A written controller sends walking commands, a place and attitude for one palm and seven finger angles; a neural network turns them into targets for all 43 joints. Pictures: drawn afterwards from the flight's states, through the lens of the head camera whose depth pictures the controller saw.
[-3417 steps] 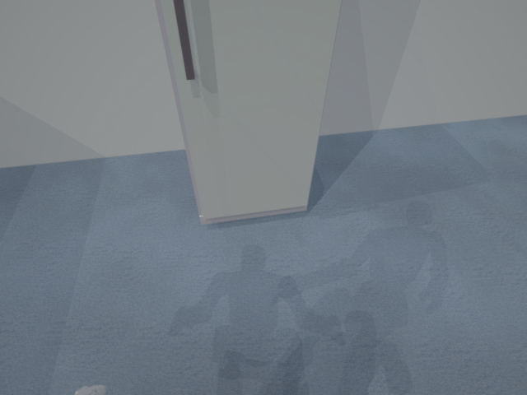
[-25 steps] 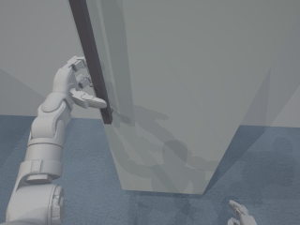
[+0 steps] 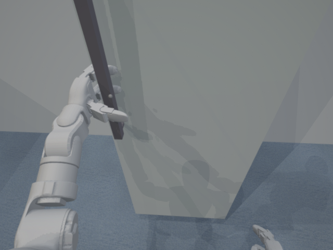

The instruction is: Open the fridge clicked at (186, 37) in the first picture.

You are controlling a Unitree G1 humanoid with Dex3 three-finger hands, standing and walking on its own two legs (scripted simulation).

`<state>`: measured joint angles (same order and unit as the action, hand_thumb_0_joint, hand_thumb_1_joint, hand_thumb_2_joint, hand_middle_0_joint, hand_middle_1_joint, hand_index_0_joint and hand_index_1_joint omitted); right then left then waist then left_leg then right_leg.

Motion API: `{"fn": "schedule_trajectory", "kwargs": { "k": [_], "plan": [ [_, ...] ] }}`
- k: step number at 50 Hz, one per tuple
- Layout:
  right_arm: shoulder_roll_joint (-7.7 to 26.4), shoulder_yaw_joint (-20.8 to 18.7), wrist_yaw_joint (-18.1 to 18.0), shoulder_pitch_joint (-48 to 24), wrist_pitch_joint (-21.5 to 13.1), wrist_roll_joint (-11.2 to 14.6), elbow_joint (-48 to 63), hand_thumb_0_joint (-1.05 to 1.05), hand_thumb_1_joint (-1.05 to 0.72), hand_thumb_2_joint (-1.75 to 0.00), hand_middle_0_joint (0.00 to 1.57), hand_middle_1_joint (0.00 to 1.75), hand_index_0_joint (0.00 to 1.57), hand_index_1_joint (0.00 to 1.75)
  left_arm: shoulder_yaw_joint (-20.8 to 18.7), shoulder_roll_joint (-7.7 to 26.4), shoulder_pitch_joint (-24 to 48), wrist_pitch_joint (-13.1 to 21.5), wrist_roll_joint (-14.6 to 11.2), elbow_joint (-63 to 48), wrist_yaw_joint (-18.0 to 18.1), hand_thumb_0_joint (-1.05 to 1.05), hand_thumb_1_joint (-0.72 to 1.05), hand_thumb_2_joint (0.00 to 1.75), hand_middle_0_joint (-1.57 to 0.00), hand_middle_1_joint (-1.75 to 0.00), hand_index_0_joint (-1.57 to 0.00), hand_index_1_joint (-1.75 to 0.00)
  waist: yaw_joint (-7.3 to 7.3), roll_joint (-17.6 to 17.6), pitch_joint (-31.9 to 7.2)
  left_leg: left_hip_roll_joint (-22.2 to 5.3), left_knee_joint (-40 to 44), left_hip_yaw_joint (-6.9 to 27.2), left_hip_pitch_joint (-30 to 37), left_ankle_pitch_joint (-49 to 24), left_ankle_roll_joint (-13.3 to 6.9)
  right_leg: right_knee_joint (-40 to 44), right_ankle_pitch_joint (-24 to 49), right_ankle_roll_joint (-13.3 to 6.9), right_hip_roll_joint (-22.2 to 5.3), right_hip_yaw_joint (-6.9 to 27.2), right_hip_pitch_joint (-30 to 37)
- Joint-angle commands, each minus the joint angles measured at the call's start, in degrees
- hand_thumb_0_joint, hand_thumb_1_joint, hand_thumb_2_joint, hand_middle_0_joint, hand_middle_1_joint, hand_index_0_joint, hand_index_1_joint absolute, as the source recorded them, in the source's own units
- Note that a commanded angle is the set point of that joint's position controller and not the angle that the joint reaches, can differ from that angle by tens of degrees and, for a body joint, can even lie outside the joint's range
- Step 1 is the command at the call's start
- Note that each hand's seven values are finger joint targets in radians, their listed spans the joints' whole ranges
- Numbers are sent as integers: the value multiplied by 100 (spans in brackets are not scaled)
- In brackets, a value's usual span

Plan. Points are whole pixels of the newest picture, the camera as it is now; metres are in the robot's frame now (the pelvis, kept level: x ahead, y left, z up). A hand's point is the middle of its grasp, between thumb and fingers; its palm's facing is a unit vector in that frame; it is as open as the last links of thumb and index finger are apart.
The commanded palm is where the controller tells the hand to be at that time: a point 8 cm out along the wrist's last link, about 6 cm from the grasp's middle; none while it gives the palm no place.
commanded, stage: slide the fingers in behind the handle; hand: left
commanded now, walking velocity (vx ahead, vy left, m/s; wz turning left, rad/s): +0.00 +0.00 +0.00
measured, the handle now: (102, 59) +0.45 +0.17 +0.27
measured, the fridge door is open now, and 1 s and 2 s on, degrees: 0 0 0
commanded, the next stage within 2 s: grip the handle and tug to test in 0.40 s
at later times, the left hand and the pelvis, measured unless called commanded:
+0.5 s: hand (110, 96) +0.40 +0.15 +0.20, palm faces +0.00 -1.00 +0.00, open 14.0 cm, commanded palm +0.38 +0.20 +0.20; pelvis +0.00 +0.00 +0.00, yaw +0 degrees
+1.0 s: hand (110, 98) +0.39 +0.15 +0.20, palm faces +0.00 -1.00 +0.00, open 8.5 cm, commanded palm +0.37 +0.20 +0.20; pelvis +0.00 +0.00 +0.00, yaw +0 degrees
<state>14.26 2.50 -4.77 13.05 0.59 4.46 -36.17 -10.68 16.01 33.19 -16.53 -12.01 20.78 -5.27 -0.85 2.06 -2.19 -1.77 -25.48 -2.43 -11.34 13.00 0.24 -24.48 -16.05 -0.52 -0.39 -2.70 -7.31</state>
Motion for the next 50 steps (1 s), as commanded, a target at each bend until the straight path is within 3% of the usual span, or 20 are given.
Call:
{"fn": "schedule_trajectory", "kwargs": {
  "k": [1,3,5,7,11,14,19,25,29,30,33,35,37,38,39,43,46,48,50],
  "plan": [
    [681,-234,-84,-672,-253,11,855,0,-90,-90,20,30,20,30,-352,1052,2699,358,-82,-1284,-32,0,-50,30,-30,-120,-30,-120,7,-207,-1394,127,95,168,1010,-1394,-301,307,1908,-69,84,71,-173],
    [719,-240,-98,-638,-223,6,806,0,-90,-90,20,30,20,30,-498,1229,2594,306,-75,-996,-17,0,-50,30,-30,-120,-30,-120,21,-448,-1251,121,135,157,886,-1214,-314,378,1745,-44,86,81,-179],
    [710,-222,-111,-674,-210,5,822,0,-90,-90,20,30,20,30,-532,1319,2772,304,-54,-1046,-6,0,-50,30,-30,-120,-30,-120,21,-347,-1258,136,163,146,843,-1161,-316,375,1703,-51,67,114,-148],
    [687,-214,-115,-687,-220,11,835,0,-90,-90,20,30,20,30,-361,1159,2913,336,-41,-1090,-16,0,-50,30,-30,-120,-30,-120,-19,-235,-1273,146,152,133,897,-1153,-316,379,1685,-51,71,116,-198],
    [693,-234,-119,-631,-251,5,825,0,-90,-90,20,30,20,30,-423,1244,2959,492,-62,-1081,-60,0,-50,30,-30,-120,-30,-120,-31,-263,-1449,143,143,143,968,-1176,-324,389,1720,-51,84,130,-120],
    [699,-233,-119,-600,-274,13,817,0,-90,-90,20,30,20,30,-232,1063,3094,549,-93,-1055,-114,0,-50,30,-30,-120,-30,-120,-78,-154,-1395,139,155,167,994,-1153,-323,399,1689,-53,85,115,-184],
    [730,-257,-99,-570,-258,10,818,0,-90,-90,20,30,20,30,-495,1291,2752,488,-98,-949,-129,0,-50,30,-30,-120,-30,-120,27,-297,-1493,147,170,137,937,-1294,-324,381,1888,-50,86,100,-28],
    [715,-259,-88,-599,-257,12,852,0,-90,-90,20,30,20,30,-434,1213,2836,461,-70,-1079,-83,0,-50,30,-30,-120,-30,-120,10,-343,-1414,138,182,139,939,-1244,-328,401,1798,-45,105,99,-99],
    [731,-249,-116,-574,-260,1,815,0,-90,-90,20,30,20,30,-409,1243,3050,510,-70,-1103,-73,0,-31,38,-32,-123,-32,-123,-41,-310,-1359,133,192,153,954,-1173,-330,430,1687,-44,107,102,-158],
    [707,-249,-107,-596,-272,3,820,0,-90,-90,20,30,20,30,-292,1120,3127,524,-41,-1172,-75,0,-27,40,-32,-123,-32,-123,-51,-83,-1387,126,179,151,1051,-1255,-320,403,1724,-67,111,107,-202],
    [729,-271,-86,-554,-268,-14,829,0,-90,-90,20,30,20,30,-483,1254,2782,547,-43,-1190,-63,0,-13,46,-34,-125,-34,-125,39,-185,-1620,127,143,150,1128,-1530,-309,354,1988,-81,129,80,-25],
    [691,-263,-70,-600,-270,-12,870,0,-90,-90,20,30,20,30,-348,1062,2773,528,-61,-1340,-93,0,-3,50,-35,-127,-35,-127,34,-135,-1706,139,142,141,1155,-1637,-302,317,2151,-83,115,77,46],
    [700,-269,-59,-602,-258,-9,870,0,-90,-90,20,30,20,30,-366,1041,2610,448,-74,-1286,-113,0,6,54,-36,-128,-36,-128,42,-226,-1603,123,150,134,1120,-1633,-294,325,2161,-75,124,56,-8],
    [719,-277,-53,-617,-238,-3,878,0,-90,-90,20,30,20,30,-490,1168,2363,410,-61,-1203,-102,0,11,56,-36,-129,-36,-129,115,-231,-1560,116,155,126,1088,-1667,-291,326,2160,-86,132,51,40],
    [697,-255,-53,-654,-225,5,917,0,-90,-90,20,30,20,30,-285,942,2450,368,-78,-1326,-114,0,15,58,-37,-129,-37,-129,68,-204,-1531,124,168,125,1089,-1656,-298,327,2163,-77,116,51,3],
    [716,-258,-76,-686,-181,13,894,0,-90,-90,20,30,20,30,-306,997,2529,226,-50,-1281,-64,0,34,66,-39,-132,-39,-132,29,-347,-1292,107,181,125,1056,-1465,-299,395,1914,-63,136,43,-163],
    [666,-244,-65,-725,-211,-12,916,0,-90,-90,20,30,20,30,-172,811,2778,270,-56,-1645,-10,0,48,72,-41,-134,-41,-134,18,-141,-1465,116,152,173,1213,-1650,-291,349,2036,-92,134,50,-151],
    [690,-251,-66,-720,-197,-32,906,0,-90,-90,20,30,20,30,-385,1081,2667,340,-46,-1725,28,0,57,76,-42,-135,-42,-135,78,-130,-1603,115,143,159,1263,-1762,-285,345,2124,-98,137,64,-27],
    [652,-232,-65,-750,-190,-37,892,0,-90,-90,20,30,20,30,-323,969,2703,355,-49,-1720,41,0,67,80,-43,-137,-43,-137,52,-172,-1613,129,140,159,1238,-1764,-284,330,2182,-98,127,65,4]
  ]
}}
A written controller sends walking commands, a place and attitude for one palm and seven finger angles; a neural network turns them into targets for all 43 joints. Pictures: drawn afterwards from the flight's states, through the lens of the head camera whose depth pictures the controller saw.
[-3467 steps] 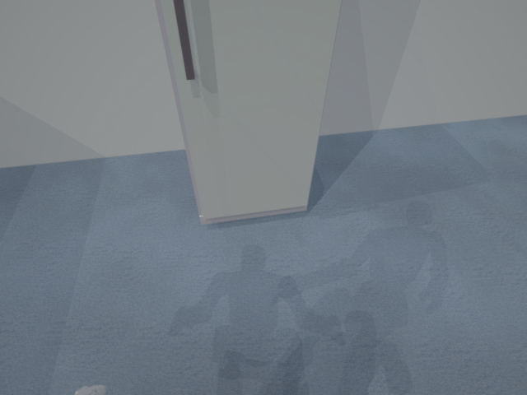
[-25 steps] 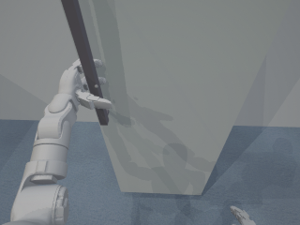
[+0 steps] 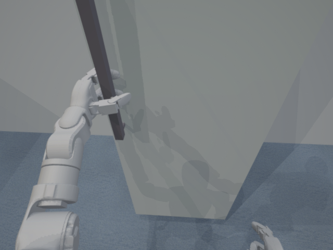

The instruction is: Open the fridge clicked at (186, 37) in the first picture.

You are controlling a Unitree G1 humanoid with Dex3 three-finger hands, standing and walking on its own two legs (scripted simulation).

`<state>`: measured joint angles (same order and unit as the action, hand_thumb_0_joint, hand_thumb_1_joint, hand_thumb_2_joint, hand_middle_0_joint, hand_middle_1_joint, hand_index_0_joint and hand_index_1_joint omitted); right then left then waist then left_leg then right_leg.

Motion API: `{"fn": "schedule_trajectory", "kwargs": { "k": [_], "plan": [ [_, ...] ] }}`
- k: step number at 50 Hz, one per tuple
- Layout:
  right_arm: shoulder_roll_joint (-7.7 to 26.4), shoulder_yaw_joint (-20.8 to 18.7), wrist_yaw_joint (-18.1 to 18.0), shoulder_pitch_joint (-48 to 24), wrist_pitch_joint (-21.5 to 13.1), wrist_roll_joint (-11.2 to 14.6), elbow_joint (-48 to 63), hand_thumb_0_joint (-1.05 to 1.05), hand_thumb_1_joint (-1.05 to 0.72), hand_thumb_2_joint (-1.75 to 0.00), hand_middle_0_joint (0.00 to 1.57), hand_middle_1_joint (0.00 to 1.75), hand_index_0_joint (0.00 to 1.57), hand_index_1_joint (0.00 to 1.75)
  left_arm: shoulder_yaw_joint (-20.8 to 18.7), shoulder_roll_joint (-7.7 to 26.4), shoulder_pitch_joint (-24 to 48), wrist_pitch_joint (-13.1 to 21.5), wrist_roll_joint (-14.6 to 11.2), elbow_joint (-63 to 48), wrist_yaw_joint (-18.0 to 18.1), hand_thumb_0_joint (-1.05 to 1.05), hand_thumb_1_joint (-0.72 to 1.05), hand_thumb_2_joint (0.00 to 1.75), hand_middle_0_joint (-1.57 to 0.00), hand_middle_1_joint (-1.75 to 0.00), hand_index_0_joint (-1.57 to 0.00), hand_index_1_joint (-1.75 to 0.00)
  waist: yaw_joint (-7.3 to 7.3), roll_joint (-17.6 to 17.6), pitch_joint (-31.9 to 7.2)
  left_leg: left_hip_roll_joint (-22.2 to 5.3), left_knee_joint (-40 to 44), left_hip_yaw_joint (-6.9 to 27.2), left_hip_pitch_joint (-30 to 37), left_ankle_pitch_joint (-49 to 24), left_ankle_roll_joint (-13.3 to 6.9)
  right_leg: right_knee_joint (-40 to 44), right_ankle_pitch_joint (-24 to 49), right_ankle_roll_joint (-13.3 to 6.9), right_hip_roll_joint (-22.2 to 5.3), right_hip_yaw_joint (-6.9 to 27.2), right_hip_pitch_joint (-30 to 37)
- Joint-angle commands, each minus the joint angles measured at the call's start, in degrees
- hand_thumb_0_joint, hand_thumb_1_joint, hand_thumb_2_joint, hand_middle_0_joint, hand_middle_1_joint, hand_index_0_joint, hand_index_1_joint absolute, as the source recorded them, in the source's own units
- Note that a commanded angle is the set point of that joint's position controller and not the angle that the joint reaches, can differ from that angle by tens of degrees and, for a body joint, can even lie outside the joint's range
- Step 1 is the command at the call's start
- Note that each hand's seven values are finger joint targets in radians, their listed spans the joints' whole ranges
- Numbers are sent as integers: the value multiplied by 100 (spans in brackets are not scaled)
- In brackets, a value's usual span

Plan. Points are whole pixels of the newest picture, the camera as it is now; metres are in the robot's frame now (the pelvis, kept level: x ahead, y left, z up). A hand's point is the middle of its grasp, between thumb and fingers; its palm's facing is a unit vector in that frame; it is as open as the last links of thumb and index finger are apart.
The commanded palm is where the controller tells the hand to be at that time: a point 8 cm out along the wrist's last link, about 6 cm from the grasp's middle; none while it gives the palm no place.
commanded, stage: grip the handle and tug to test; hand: left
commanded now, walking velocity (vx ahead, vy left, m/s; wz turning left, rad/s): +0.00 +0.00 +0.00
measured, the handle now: (104, 59) +0.45 +0.17 +0.27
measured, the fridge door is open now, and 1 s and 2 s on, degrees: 0 0 4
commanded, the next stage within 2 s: pull the door a little, standing still in 0.92 s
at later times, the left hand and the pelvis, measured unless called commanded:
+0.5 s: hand (113, 98) +0.39 +0.15 +0.20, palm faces +0.02 -1.00 -0.01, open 5.8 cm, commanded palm +0.37 +0.19 +0.20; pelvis +0.00 +0.00 +0.00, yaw +0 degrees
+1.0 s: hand (113, 100) +0.39 +0.14 +0.20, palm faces +0.01 -1.00 -0.01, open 6.0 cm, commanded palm +0.34 +0.20 +0.20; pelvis +0.02 -0.01 +0.00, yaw -2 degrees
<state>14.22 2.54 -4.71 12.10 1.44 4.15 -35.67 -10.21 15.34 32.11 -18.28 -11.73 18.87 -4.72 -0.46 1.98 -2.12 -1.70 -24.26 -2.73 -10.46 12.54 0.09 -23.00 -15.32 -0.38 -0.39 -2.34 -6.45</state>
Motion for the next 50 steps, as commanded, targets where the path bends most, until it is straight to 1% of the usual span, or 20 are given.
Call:
{"fn": "schedule_trajectory", "kwargs": {
  "k": [1,5,6,8,9,10,12,13,17,20,21,23,26,29,30,31,33,36,43,50],
  "plan": [
    [655,-225,-77,-645,-262,-7,825,0,-90,-90,20,30,20,30,-314,992,2836,511,-63,-1436,-13,0,71,82,-43,-137,-43,-137,-9,-194,-1534,116,41,191,1106,-1644,-260,188,2036,-107,133,15,-119],
    [650,-230,-75,-687,-250,-9,858,0,-90,-90,20,30,20,30,-317,992,2788,529,-49,-1506,-5,0,90,90,-45,-140,-45,-140,29,-103,-1613,113,50,207,1161,-1710,-253,188,2059,-125,128,12,-61],
    [651,-220,-73,-682,-256,-12,849,0,-90,-90,20,30,20,30,-165,852,2921,529,-46,-1562,-24,0,90,90,-45,-140,-45,-140,-20,-62,-1626,117,53,203,1200,-1718,-251,187,2082,-123,130,6,-86],
    [665,-238,-71,-665,-250,-17,852,0,-90,-90,20,30,20,30,-195,873,2775,540,-47,-1510,-24,0,90,90,-45,-140,-45,-140,5,-146,-1617,100,45,206,1222,-1786,-254,198,2125,-118,141,-3,-71],
    [657,-238,-69,-688,-244,-11,851,0,-90,-90,20,30,20,30,-203,891,2840,550,-53,-1589,-18,0,90,90,-45,-140,-45,-140,-5,-22,-1637,112,49,210,1227,-1775,-252,202,2135,-125,126,15,-59],
    [647,-230,-67,-676,-248,-15,847,0,-90,-90,20,30,20,30,-183,830,2804,530,-61,-1519,-18,0,90,90,-45,-140,-45,-140,-3,-175,-1597,114,50,213,1204,-1768,-259,203,2153,-119,137,-1,-63],
    [667,-230,-78,-665,-247,-23,826,0,-90,-90,20,30,20,30,-227,885,2901,518,-84,-1539,-24,0,90,90,-45,-140,-45,-140,-28,-272,-1580,123,62,210,1163,-1725,-267,221,2161,-109,135,4,-55],
    [693,-248,-84,-666,-234,-25,827,0,-90,-90,20,30,20,30,-379,1083,2700,522,-54,-1448,-19,0,90,90,-45,-140,-45,-140,31,-287,-1570,110,61,183,1138,-1720,-275,231,2157,-103,136,15,-11],
    [650,-234,-91,-695,-238,-14,828,0,-90,-90,20,30,20,30,-129,802,2873,524,-46,-1550,-48,0,90,90,-45,-140,-45,-140,-27,-140,-1567,125,60,180,1185,-1720,-262,211,2153,-108,132,5,-70],
    [663,-248,-80,-679,-244,-23,837,0,-90,-90,20,30,20,30,-237,938,2860,549,-28,-1687,-17,0,90,90,-45,-140,-45,-140,11,-46,-1697,133,50,195,1232,-1846,-263,196,2251,-123,126,12,22],
    [635,-239,-75,-712,-251,-18,847,0,-90,-90,20,30,20,30,-126,774,2790,528,-39,-1641,-28,0,90,90,-45,-140,-45,-140,1,-16,-1623,139,35,174,1241,-1821,-271,214,2242,-114,129,20,-47],
    [691,-256,-96,-663,-228,-22,790,0,-90,-90,20,30,20,30,-249,974,2786,534,-39,-1452,-28,0,90,90,-45,-140,-45,-140,-20,-217,-1522,116,68,169,1168,-1682,-278,263,2115,-101,133,15,-45],
    [665,-246,-90,-691,-244,-22,823,0,-90,-90,20,30,20,30,-168,867,2853,550,-39,-1598,-44,0,90,90,-45,-140,-45,-140,-18,-148,-1615,142,55,183,1190,-1746,-281,221,2211,-106,124,21,-18],
    [660,-251,-74,-717,-252,-23,867,0,-90,-90,20,30,20,30,-201,843,2564,556,-75,-1657,-57,0,90,90,-45,-140,-45,-140,35,-239,-1642,141,73,182,1166,-1768,-285,219,2256,-99,118,4,65],
    [670,-256,-73,-729,-247,-22,872,0,-90,-90,20,30,20,30,-313,971,2502,567,-65,-1736,-61,0,90,90,-45,-140,-45,-140,69,-220,-1678,135,79,168,1169,-1801,-282,206,2301,-107,120,13,106],
    [651,-242,-60,-760,-258,-25,916,0,-90,-90,20,30,20,30,-175,784,2408,556,-80,-1789,-90,0,90,90,-45,-140,-45,-140,77,-209,-1666,154,70,159,1154,-1825,-287,186,2361,-103,118,9,121],
    [696,-254,-63,-757,-233,-32,917,0,-90,-90,20,30,20,30,-460,1102,2105,530,-99,-1712,-108,0,90,90,-45,-140,-45,-140,150,-295,-1650,144,85,138,1086,-1856,-288,194,2447,-95,116,14,223],
    [667,-245,-56,-812,-222,-28,992,0,-90,-90,20,30,20,30,-564,1138,1931,489,-135,-1959,-158,0,90,90,-45,-140,-45,-140,182,-339,-1716,157,80,103,1069,-1972,-296,156,2665,-91,107,22,331],
    [640,-263,42,-959,-234,-14,1209,0,-90,-90,20,30,20,30,-675,1086,828,395,-208,-2762,-227,0,90,90,-45,-140,-45,-140,345,-136,-1807,134,30,31,1146,-2486,-269,29,3227,-88,107,5,539],
    [625,-265,92,-1005,-199,-20,1277,0,-90,-90,20,30,20,30,-787,1138,215,131,-224,-3481,-224,0,90,90,-45,-140,-45,-140,371,-174,-1868,107,-32,5,1182,-3029,-266,-88,3794,-63,93,-3,655]
  ]
}}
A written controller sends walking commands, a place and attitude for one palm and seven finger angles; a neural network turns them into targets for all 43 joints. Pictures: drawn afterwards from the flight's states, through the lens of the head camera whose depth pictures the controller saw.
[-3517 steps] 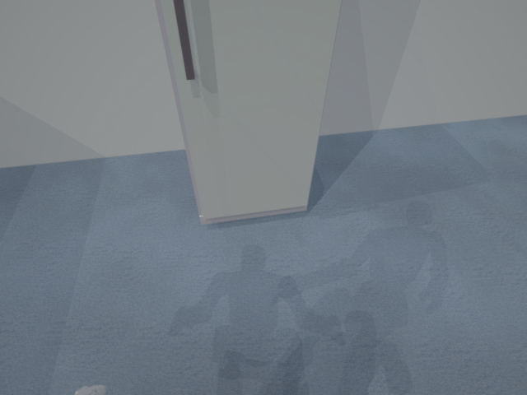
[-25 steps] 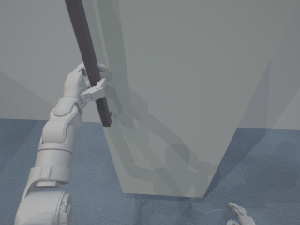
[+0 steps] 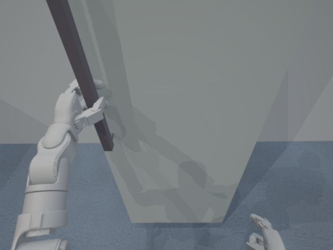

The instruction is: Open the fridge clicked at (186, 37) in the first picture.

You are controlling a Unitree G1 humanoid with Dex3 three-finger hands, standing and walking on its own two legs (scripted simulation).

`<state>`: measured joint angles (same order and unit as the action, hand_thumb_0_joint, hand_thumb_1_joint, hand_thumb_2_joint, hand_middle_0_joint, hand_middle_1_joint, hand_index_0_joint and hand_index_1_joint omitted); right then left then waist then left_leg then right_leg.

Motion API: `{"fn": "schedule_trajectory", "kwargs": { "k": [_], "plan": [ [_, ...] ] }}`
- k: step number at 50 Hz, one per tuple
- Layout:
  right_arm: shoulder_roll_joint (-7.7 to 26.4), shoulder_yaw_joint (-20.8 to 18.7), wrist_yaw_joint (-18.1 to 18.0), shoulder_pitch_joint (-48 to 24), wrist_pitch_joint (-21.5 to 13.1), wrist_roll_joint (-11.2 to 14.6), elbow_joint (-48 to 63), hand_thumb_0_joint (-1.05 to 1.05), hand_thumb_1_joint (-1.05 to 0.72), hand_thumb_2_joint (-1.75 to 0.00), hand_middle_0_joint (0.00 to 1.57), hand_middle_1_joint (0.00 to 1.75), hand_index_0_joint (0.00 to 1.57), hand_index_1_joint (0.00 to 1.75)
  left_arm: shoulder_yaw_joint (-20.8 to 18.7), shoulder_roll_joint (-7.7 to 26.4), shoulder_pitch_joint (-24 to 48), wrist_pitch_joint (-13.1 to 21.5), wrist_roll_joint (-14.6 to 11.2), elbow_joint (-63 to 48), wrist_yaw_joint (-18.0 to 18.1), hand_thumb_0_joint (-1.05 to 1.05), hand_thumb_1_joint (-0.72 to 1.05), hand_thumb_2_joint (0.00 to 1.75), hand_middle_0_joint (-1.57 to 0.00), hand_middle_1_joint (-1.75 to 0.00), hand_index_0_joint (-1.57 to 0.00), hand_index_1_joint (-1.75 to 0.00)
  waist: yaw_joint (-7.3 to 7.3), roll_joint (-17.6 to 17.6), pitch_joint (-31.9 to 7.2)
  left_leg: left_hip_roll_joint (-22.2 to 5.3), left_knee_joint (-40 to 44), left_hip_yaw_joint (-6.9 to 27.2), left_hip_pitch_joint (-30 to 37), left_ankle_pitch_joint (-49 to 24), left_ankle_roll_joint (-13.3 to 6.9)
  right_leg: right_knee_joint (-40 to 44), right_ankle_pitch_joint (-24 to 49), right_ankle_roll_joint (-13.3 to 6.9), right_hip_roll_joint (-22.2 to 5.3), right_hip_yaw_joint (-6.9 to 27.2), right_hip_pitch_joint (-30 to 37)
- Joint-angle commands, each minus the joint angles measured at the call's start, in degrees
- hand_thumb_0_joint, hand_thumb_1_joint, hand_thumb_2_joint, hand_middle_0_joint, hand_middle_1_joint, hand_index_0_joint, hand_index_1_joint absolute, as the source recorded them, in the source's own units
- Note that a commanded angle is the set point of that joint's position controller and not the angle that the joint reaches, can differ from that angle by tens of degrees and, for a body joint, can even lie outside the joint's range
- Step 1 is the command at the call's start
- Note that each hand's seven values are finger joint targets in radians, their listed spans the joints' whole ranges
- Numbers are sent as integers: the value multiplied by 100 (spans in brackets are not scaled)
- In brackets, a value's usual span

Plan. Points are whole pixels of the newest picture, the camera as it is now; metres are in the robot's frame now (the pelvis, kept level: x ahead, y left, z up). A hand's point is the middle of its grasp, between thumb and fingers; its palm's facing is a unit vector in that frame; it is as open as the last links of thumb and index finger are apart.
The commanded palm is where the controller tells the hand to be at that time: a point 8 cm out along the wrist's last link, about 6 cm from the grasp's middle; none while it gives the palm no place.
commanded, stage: pull the door a little, standing still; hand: left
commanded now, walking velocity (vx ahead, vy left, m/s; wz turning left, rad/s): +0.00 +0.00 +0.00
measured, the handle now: (86, 70) +0.42 +0.19 +0.27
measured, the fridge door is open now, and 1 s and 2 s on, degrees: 0 4 32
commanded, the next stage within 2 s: walk backward, drawing the door open in 0.58 s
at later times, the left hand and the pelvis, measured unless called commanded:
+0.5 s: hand (98, 113) +0.35 +0.16 +0.19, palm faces +0.03 -1.00 -0.05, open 6.3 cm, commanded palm +0.28 +0.21 +0.20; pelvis +0.04 +0.00 +0.00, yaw -2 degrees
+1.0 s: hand (95, 121) +0.33 +0.16 +0.19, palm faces +0.19 -0.92 -0.33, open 6.8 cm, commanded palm +0.29 +0.21 +0.19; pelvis +0.10 -0.01 +0.03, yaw -5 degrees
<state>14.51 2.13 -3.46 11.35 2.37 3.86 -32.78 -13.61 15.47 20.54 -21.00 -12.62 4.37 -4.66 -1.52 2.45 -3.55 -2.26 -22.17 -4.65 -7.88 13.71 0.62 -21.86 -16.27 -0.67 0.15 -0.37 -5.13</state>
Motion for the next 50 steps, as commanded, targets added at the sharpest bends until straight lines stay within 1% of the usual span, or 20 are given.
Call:
{"fn": "schedule_trajectory", "kwargs": {
  "k": [1,5,11,17,25,34,35,36,37,38,39,40,41,42,43,44,45,47,48,50],
  "plan": [
    [585,-221,-29,-942,-294,0,1021,0,-90,-90,20,30,20,30,-371,1040,1344,351,-138,-2190,-238,0,90,90,-45,-140,-45,-140,474,-137,-1768,170,-265,196,979,-3244,-323,-218,3954,-27,38,-197,504],
    [602,-232,-84,-854,-301,-16,852,0,-90,-90,20,30,20,30,-251,1010,2182,220,-117,-1980,-161,0,90,90,-45,-140,-45,-140,311,-152,-1640,176,-333,223,1060,-3285,-326,-175,3910,-27,61,-204,296],
    [558,-214,-34,-951,-259,-40,962,0,-90,-90,20,30,20,30,-261,929,1256,102,-111,-2499,-171,0,90,90,-45,-140,-45,-140,463,-64,-1924,170,-365,241,1120,-3671,-307,-297,4208,-28,13,-223,525],
    [519,-175,34,-1058,-213,-50,1129,0,-90,-90,20,30,20,30,-318,904,197,67,-187,-3152,-282,0,90,90,-45,-140,-45,-140,550,-265,-1833,140,-322,250,970,-3720,-316,-339,4380,7,-8,-238,616],
    [439,-111,158,-1194,-238,-58,1365,0,-90,-90,20,30,20,30,-529,892,-1602,-53,-374,-4499,-334,0,90,90,-45,-140,-45,-140,673,-116,-1685,126,-390,284,721,-3760,-291,-455,4563,55,-53,-265,615],
    [384,-120,354,-1098,-482,-58,1523,0,-90,-90,20,30,20,30,-765,801,-4582,48,-626,-6487,-386,0,90,90,-45,-140,-45,-140,749,35,-1293,96,-616,436,383,-4101,-219,-628,4762,133,-82,-424,388],
    [741,-166,149,-739,-371,-211,1400,0,-90,-90,20,30,20,30,-1383,2427,-1263,1119,553,-6075,469,0,90,90,-45,-140,-45,-140,139,-151,-539,116,-1018,272,149,-4011,-308,-329,5204,255,-65,69,-29],
    [594,-271,104,-544,-363,-287,1213,0,-90,-90,20,30,20,30,-905,1308,-2702,1407,526,-4809,725,0,90,90,-45,-140,-45,-140,114,-553,-526,139,-1282,439,-154,-3818,-258,-434,5538,129,-256,-134,152],
    [620,-261,141,-586,-398,-332,1330,0,-90,-90,20,30,20,30,-497,845,-3761,1568,591,-4712,775,0,90,90,-45,-140,-45,-140,234,-860,-447,231,-1443,434,-759,-3164,-223,-534,5913,130,-301,-183,517],
    [635,-277,84,-703,-418,-327,1434,0,-90,-90,20,30,20,30,-480,954,-4039,1769,659,-4909,792,0,90,90,-45,-140,-45,-140,327,-723,-416,327,-1405,425,-1009,-2674,-236,-626,6095,74,-377,-149,661],
    [580,-238,40,-671,-383,-327,1447,0,-90,-90,20,30,20,30,-307,874,-4059,1970,662,-5093,803,0,90,90,-45,-140,-45,-140,280,-478,-304,365,-1193,447,-1298,-2637,-240,-841,6195,61,-380,-239,869],
    [564,-242,13,-585,-370,-333,1432,0,-90,-90,20,30,20,30,-322,942,-4007,2164,665,-5243,842,0,90,90,-45,-140,-45,-140,227,-257,-344,336,-820,441,-1177,-3129,-226,-1102,6227,101,-288,-362,865],
    [588,-245,6,-495,-355,-346,1394,0,-90,-90,20,30,20,30,-291,929,-3983,2290,651,-5325,884,0,90,90,-45,-140,-45,-140,129,58,-428,247,-331,477,-645,-4221,-225,-1492,5976,190,-91,-548,562],
    [614,-297,32,-390,-326,-368,1375,0,-90,-90,20,30,20,30,-235,853,-4027,2359,620,-5474,915,0,90,90,-45,-140,-45,-140,7,513,-485,5,-15,752,598,-6311,-374,-2172,4528,364,274,-655,-505],
    [678,-375,119,-460,-348,-462,1337,0,-90,-90,20,30,20,30,-210,953,-3959,2451,707,-5798,956,0,90,90,-45,-140,-45,-140,29,1472,-586,-486,-94,1279,2275,-8371,-513,-2826,1412,331,616,-611,-2160],
    [580,-430,247,-441,-353,-581,1288,0,-90,-90,20,30,20,30,29,668,-3888,2524,785,-5809,978,0,90,90,-45,-140,-45,-140,-28,1963,-444,-842,-377,1805,2875,-8925,-619,-2962,-762,175,700,-445,-3071],
    [511,-443,304,-452,-411,-630,1250,0,-90,-90,20,30,20,30,6,665,-3844,2590,858,-5893,1015,0,90,90,-45,-140,-45,-140,-39,1842,-273,-913,-443,1917,3008,-8504,-584,-2821,-1153,66,628,-346,-3406],
    [431,-492,303,-387,-448,-549,1283,0,-90,-90,20,30,20,30,-186,677,-4222,2627,867,-5821,1083,0,90,90,-45,-140,-45,-140,35,1332,-163,-889,-571,1802,3269,-7604,-560,-2112,-843,-10,530,-224,-3762],
    [405,-470,288,-377,-457,-490,1272,0,-90,-90,20,30,20,30,-240,784,-4224,2637,856,-5929,1111,0,90,90,-45,-140,-45,-140,42,1096,-317,-803,-671,1727,3185,-7353,-519,-1685,-433,0,515,-224,-3453],
    [220,-409,222,-472,-557,-405,1359,0,-90,-90,20,30,20,30,-348,833,-4366,2640,833,-5922,1131,0,90,90,-45,-140,-45,-140,97,901,-422,-541,-824,1441,2049,-6441,-274,-498,1075,28,371,-196,-1870]
  ]
}}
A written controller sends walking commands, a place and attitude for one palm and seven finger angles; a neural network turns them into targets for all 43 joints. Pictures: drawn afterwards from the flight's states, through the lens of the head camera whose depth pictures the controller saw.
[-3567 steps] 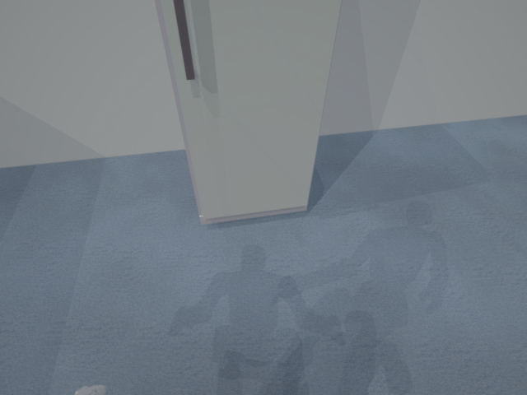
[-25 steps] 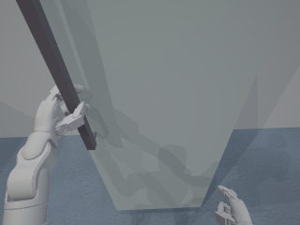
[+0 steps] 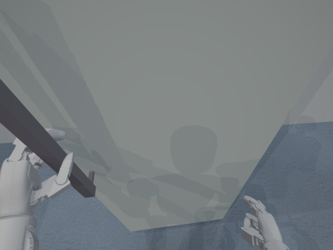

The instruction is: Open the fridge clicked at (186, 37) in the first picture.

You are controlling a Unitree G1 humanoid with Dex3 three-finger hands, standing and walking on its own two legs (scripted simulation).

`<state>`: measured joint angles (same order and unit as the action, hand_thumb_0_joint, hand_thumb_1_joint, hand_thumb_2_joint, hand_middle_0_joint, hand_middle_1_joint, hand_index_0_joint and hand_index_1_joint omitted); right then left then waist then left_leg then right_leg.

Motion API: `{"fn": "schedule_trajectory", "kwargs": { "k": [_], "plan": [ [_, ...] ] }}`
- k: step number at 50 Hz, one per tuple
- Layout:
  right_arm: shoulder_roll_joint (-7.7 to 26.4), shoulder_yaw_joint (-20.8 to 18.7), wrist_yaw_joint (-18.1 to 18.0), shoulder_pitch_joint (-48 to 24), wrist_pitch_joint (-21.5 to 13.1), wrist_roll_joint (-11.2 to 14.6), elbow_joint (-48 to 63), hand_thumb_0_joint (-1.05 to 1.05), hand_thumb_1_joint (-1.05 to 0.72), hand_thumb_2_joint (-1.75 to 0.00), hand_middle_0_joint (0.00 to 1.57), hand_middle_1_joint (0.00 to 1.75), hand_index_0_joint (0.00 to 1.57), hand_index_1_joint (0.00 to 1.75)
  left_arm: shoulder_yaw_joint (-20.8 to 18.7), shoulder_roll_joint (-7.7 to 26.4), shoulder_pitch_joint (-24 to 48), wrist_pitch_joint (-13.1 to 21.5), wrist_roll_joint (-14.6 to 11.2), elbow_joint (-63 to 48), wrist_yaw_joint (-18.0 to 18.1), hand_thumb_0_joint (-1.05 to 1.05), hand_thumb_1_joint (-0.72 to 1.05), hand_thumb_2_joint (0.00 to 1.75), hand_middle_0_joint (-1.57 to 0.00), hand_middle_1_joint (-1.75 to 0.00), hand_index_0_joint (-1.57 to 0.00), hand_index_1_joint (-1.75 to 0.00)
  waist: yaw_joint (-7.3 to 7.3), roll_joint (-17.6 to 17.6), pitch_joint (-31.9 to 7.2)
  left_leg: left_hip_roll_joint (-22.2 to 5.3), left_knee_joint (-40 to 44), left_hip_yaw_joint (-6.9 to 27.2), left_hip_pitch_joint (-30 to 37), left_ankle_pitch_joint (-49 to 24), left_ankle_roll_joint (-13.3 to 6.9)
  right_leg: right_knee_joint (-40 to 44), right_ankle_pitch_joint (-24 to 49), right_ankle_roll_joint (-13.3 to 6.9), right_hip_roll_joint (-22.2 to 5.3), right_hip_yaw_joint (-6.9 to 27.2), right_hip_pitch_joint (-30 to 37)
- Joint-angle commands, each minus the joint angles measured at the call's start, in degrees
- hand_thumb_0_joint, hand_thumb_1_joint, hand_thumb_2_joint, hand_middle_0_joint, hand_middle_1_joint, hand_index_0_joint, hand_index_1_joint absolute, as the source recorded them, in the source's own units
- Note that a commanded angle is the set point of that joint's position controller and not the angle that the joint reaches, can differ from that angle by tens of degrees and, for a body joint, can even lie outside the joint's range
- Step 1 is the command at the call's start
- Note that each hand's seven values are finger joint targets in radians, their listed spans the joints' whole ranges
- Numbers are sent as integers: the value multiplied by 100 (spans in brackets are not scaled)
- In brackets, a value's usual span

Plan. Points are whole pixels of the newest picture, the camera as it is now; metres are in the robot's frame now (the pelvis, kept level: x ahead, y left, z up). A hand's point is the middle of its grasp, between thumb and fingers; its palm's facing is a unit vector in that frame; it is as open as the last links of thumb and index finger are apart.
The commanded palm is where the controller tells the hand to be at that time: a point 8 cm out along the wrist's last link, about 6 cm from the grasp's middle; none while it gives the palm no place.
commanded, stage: walk backward, drawing the door open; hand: left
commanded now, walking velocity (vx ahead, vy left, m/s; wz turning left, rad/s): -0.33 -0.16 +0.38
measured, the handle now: (37, 124) +0.26 +0.22 +0.24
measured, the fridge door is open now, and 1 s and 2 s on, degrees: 4 32 63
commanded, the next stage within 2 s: none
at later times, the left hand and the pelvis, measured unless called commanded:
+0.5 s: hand (67, 228) +0.14 +0.16 +0.15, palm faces +0.46 -0.84 -0.29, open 7.3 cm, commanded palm +0.08 +0.19 +0.16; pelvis -0.06 -0.08 -0.03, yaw +18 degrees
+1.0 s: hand out of the picture +0.04 +0.07 +0.15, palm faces +0.69 -0.68 -0.26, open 7.0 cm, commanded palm -0.02 +0.09 +0.16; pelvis -0.11 -0.24 -0.03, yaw +32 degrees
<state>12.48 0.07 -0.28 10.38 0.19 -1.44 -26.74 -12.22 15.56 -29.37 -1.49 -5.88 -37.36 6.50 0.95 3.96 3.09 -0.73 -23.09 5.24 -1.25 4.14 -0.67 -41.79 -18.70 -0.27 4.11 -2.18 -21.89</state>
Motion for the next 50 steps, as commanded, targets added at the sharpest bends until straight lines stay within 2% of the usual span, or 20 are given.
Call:
{"fn": "schedule_trajectory", "kwargs": {
  "k": [1,3,5,8,10,12,14,17,18,19,20,23,25,31,35,38,40,42,47,50],
  "plan": [
    [396,-179,-150,-442,-385,167,796,0,-90,-90,20,30,20,30,-682,981,593,716,106,-1801,34,0,90,90,-45,-140,-45,-140,-83,585,-1110,-646,-843,413,626,-4738,-49,2114,2270,-8,-112,39,835],
    [417,-118,-384,-672,-474,217,933,0,-90,-90,20,30,20,30,-1128,1496,517,773,53,-1903,104,0,90,90,-45,-140,-45,-140,142,-153,-1256,-244,-1283,220,-1269,-973,67,2319,4681,-100,-736,414,2829],
    [224,-63,-642,-544,-736,142,1000,0,-90,-90,20,30,20,30,-1424,1652,578,894,127,-1572,186,0,90,90,-45,-140,-45,-140,274,-1214,-1508,283,-2591,-18,-2010,2805,-17,1799,6312,-148,-1841,971,2691],
    [427,-246,-517,13,-720,148,688,0,-90,-90,20,30,20,30,-1015,964,510,1079,220,-286,114,0,90,90,-45,-140,-45,-140,133,-2517,-1413,427,-4416,64,-2380,2951,-18,1959,5876,166,-2115,1591,2291],
    [498,-379,-398,-103,-535,164,566,0,-90,-90,20,30,20,30,-1106,1134,1266,1282,378,-889,157,0,90,90,-45,-140,-45,-140,-41,-2097,-2343,316,-4870,57,-1944,2586,71,2300,3732,55,-2241,1536,2124],
    [378,-261,-398,-316,-337,181,488,0,-90,-90,20,30,20,30,-1176,1199,1394,1316,399,-954,193,0,90,90,-45,-140,-45,-140,-85,-1333,-2527,321,-4478,-430,-1574,2352,62,2836,1401,539,-1934,942,1669],
    [339,-218,-430,-513,-183,184,463,0,-90,-90,20,30,20,30,-1032,1205,1710,1252,389,-1003,223,0,90,90,-45,-140,-45,-140,-89,-1199,-2279,397,-3516,-967,-1153,2678,27,3322,300,294,-1778,661,1140],
    [425,-197,-435,-321,-238,184,273,0,-90,-90,20,30,20,30,-779,1185,2016,1233,394,-1022,195,0,90,90,-45,-140,-45,-140,-328,-1533,-1506,585,-1382,-1745,-34,2843,-104,4087,-821,993,-1143,-273,-91],
    [571,-197,-448,-298,-220,162,172,0,-90,-90,20,30,20,30,-767,1283,2169,1269,337,-1145,191,0,90,90,-45,-140,-45,-140,-495,-694,-1272,366,69,-1418,310,2345,-215,3190,-813,1164,-813,-529,-315],
    [596,-71,-433,-452,-307,157,442,0,-90,-90,20,30,20,30,-496,963,2062,1397,274,-1243,169,0,90,90,-45,-140,-45,-140,-480,1551,-943,-942,1878,458,-935,2449,-643,157,-409,1097,-177,-582,129],
    [493,34,-349,-775,-456,-37,809,0,-90,-90,20,30,20,30,-696,1181,2028,1458,461,-1144,340,0,90,90,-45,-140,-45,-140,-174,2193,-745,-2746,1681,3139,-2845,2399,-1209,-2940,-984,233,-509,879,179],
    [453,-330,-269,-549,-496,118,413,0,-90,-90,20,30,20,30,-1095,1757,2867,1426,549,-1512,223,0,90,90,-45,-140,-45,-140,-77,67,-446,-2329,1367,2437,-2604,974,-1258,-4023,-413,263,-109,1025,-653],
    [533,-316,-266,-735,-722,101,151,0,-90,-90,20,30,20,30,-400,881,2511,1206,519,-764,216,0,90,90,-45,-140,-45,-140,-19,-204,-109,-1610,866,1614,-1664,619,-1035,-3452,-339,368,-224,567,-1353],
    [510,-374,-236,-283,-1051,67,-133,0,-90,-90,20,30,20,30,-305,841,3124,1290,526,-1058,137,0,90,90,-45,-140,-45,-140,-206,1743,-1823,-790,500,1165,956,-1443,-387,362,-1065,351,250,-126,-145],
    [463,-372,-147,-405,-1097,37,-198,0,-90,-90,20,30,20,30,-676,1201,3442,1373,377,-941,123,0,90,90,-45,-140,-45,-140,-164,1752,-2117,-766,244,1327,851,-2044,-306,2171,-395,189,264,-25,853],
    [278,-326,-130,-373,-885,156,-197,0,-90,-90,20,30,20,30,-1039,1737,3617,1426,294,-728,84,0,90,90,-45,-140,-45,-140,-121,444,-2237,-171,-534,316,273,-1014,48,3084,1818,-13,-388,198,1690],
    [178,-262,-209,-817,-715,232,2,0,-90,-90,20,30,20,30,-1362,2132,4083,1357,234,-563,142,0,90,90,-45,-140,-45,-140,-71,-1238,-1844,213,-2215,-490,-1299,1773,230,2484,3480,-371,-1705,650,1434],
    [335,-452,-313,-896,-763,291,94,0,-90,-90,20,30,20,30,-1297,1669,3753,1241,218,-293,106,0,90,90,-45,-140,-45,-140,109,-2151,-1523,266,-4068,-194,-2277,2477,131,2116,3656,-505,-2042,598,1297],
    [96,-127,-546,-934,-594,36,169,0,-90,-90,20,30,20,30,-1136,1455,3506,1263,235,-317,61,0,90,90,-45,-140,-45,-140,156,-1188,-1432,63,-2447,-1054,-2942,2309,145,1400,5702,-730,-2010,249,2974],
    [123,-124,-608,-538,-596,-5,167,0,-90,-90,20,30,20,30,-901,1297,3550,1245,237,-394,78,0,90,90,-45,-140,-45,-140,-22,-936,-1856,253,-582,-1586,-2021,1321,108,615,6525,-301,-1632,-124,3027]
  ]
}}
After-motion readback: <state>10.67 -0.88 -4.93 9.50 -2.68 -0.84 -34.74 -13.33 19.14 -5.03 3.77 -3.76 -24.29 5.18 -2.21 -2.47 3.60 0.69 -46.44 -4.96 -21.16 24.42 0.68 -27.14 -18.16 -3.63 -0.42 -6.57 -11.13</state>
